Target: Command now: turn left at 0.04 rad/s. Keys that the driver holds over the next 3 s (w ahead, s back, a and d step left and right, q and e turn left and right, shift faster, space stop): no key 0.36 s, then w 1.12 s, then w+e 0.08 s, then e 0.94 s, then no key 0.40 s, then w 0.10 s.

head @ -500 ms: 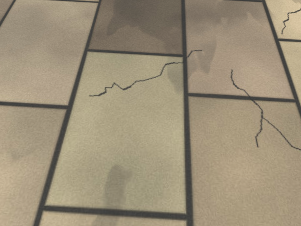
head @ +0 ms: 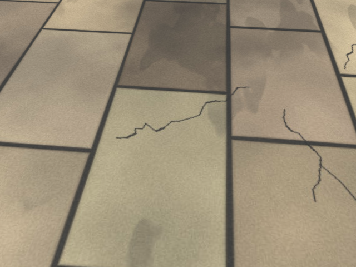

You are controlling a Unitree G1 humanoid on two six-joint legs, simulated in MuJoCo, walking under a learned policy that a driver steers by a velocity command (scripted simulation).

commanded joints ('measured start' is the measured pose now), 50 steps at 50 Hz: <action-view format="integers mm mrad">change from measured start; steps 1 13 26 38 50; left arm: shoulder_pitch -6 11 125 -10 -297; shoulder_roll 101 86 194 133 113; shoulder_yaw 29 32 61 45 15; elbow -73 -62 -13 -55 -146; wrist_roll -2 -6 -31 -34 -44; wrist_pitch -14 -18 -26 -71 -80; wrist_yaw -1 -5 14 -30 -73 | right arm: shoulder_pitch -41 -44 -107 168 273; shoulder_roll -84 -74 -66 -103 -191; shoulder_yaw -21 -24 -23 -19 -22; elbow -74 -62 -63 34 117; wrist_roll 2 5 45 10 38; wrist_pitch -17 -10 -80 -108 -83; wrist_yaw -5 -17 -1 21 -6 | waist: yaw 11 4 47 -21 -62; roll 20 0 -153 60 80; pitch -54 -47 154 37 101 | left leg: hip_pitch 43 85 -244 347 332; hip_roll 65 69 55 275 277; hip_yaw -75 -73 76 -243 -16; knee -81 -68 209 -403 -410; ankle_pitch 120 177 -218 48 343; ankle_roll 33 29 57 215 175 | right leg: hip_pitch -9 -20 1 -594 -409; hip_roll -60 -53 -325 -115 -50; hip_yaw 66 60 469 66 -14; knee -98 -107 -372 564 -16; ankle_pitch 117 148 -418 95 351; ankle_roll -29 -27 -255 -51 -38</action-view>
